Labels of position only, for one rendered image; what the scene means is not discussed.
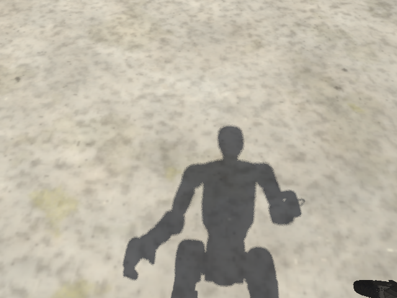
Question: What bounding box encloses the right robot hand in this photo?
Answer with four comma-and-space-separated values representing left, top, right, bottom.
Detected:
353, 280, 397, 298

